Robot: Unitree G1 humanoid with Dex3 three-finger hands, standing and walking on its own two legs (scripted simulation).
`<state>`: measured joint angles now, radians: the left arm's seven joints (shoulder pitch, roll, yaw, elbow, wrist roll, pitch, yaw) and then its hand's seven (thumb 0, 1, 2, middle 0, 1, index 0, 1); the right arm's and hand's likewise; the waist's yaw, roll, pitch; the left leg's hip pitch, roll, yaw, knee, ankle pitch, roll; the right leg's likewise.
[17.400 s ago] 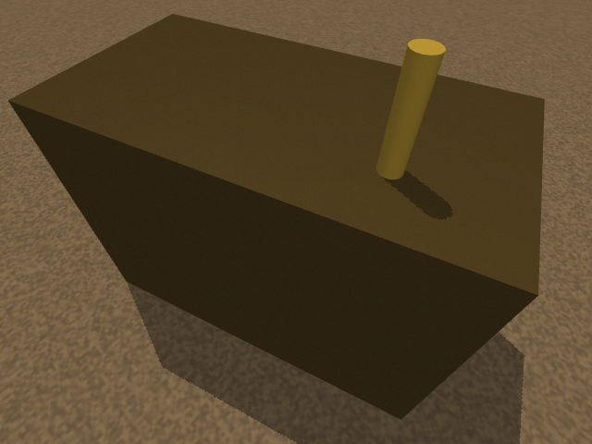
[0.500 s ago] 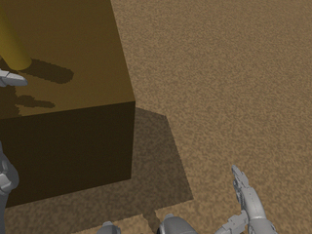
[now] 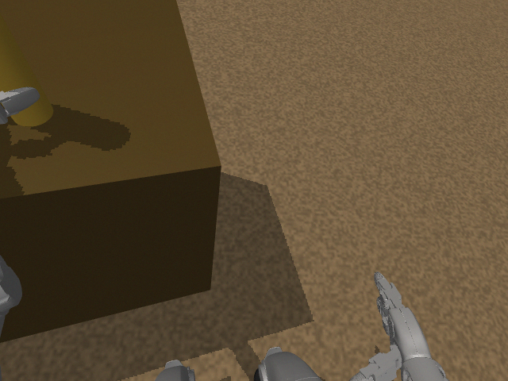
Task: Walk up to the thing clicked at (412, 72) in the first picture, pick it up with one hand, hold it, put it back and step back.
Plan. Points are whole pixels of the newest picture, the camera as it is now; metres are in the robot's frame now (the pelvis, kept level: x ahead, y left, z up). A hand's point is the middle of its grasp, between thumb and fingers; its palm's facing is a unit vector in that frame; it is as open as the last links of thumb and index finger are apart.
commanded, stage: settle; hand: left
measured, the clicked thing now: out of the picture +0.52 +0.26 +0.20
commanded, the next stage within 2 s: lift in 0.90 s
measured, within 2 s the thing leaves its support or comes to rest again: leaves its support in 0.28 s
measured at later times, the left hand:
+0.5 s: hand out of the picture +0.50 +0.28 +0.18, palm faces +0.28 -0.96 +0.00, open 9.3 cm
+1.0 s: hand out of the picture +0.50 +0.27 +0.22, palm faces +0.27 -0.96 +0.00, open 9.4 cm
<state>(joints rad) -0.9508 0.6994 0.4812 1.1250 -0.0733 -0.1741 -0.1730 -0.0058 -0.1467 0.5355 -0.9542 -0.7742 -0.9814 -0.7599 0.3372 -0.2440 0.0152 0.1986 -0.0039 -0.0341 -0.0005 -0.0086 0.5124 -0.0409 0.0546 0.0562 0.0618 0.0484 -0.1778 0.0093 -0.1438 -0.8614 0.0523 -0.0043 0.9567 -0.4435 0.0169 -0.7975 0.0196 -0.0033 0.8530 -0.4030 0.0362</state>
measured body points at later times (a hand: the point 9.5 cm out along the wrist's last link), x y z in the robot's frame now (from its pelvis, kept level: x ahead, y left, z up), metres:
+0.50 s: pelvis +0.00 +0.00 +0.01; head +0.08 +0.02 +0.45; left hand +0.48 +0.33 +0.19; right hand +0.15 -0.26 -0.03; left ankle +0.00 +0.10 -0.69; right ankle +0.00 -0.15 -0.69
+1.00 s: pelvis +0.00 -0.01 +0.02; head +0.06 +0.01 +0.47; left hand +0.48 +0.33 +0.22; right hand +0.15 -0.27 -0.03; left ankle +0.00 +0.10 -0.69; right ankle +0.00 -0.15 -0.69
